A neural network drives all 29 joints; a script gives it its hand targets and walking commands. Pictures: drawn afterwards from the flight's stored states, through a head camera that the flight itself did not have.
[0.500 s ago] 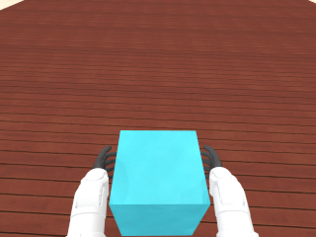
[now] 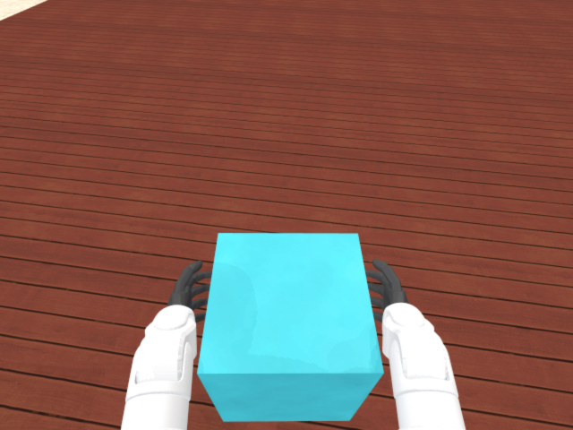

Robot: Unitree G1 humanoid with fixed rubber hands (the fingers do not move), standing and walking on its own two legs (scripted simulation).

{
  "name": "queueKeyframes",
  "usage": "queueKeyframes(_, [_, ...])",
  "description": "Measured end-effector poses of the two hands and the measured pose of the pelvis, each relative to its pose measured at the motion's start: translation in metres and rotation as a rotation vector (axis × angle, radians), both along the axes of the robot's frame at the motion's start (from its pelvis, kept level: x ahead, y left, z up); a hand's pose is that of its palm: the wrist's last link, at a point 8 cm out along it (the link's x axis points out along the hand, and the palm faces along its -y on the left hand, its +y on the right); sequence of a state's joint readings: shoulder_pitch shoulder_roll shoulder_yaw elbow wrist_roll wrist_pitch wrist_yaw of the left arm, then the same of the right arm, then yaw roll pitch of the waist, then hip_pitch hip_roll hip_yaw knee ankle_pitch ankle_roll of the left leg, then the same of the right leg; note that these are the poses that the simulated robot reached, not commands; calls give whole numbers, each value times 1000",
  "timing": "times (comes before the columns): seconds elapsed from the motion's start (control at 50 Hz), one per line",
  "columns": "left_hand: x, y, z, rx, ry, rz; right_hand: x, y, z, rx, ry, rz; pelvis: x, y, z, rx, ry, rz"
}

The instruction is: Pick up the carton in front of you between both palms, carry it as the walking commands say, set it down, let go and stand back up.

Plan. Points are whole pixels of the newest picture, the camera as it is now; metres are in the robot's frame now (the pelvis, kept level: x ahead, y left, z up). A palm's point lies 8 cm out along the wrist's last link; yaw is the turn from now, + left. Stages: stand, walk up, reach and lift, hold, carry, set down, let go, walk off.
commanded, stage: hold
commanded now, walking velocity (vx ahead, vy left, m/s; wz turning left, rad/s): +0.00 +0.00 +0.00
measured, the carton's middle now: (287, 332) +0.28 +0.00 -0.04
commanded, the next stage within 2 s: set down in 0.70 s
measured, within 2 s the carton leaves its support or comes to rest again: neither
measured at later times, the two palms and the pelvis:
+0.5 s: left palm (195, 320) +0.26 +0.13 +0.04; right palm (412, 309) +0.27 -0.17 +0.04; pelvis -0.02 -0.04 +0.00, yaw +3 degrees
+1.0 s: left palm (202, 300) +0.30 +0.13 +0.02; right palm (401, 293) +0.31 -0.17 +0.02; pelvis -0.01 -0.03 -0.01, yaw +3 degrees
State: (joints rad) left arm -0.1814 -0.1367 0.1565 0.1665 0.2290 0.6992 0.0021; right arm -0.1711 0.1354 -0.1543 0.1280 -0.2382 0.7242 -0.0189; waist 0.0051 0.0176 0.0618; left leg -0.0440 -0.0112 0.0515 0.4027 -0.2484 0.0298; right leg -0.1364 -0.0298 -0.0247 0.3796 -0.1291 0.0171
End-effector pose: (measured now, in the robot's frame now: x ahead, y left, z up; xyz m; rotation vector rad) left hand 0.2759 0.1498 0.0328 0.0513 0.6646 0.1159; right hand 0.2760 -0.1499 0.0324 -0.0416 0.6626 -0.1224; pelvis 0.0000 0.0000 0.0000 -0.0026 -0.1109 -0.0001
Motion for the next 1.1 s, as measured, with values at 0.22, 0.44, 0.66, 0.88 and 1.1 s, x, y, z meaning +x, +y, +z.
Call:
queueKeyframes(0.22, [-14, -5, 6, 2, -11, 37, -4, -5, 4, 10, -11, 32, -14, -14, -2, -1, -38, 31])
queueKeyframes(0.44, [-18, -22, 11, 9, -13, 45, -4, -21, 6, 22, -14, 39, -19, -33, -3, 5, -51, 49])
queueKeyframes(0.66, [-12, -28, 15, 6, -15, 64, 6, -27, 11, 29, -15, 52, -14, -44, -2, 5, -54, 60])
queueKeyframes(0.88, [5, -25, 11, -7, -5, 66, 21, -25, 7, 51, -4, 31, -8, -40, -3, 0, -39, 55])
queueKeyframes(1.1, [44, -27, -43, -7, 27, 44, 50, -27, -50, 64, 26, -7, -17, -24, -17, -3, 104, 38])
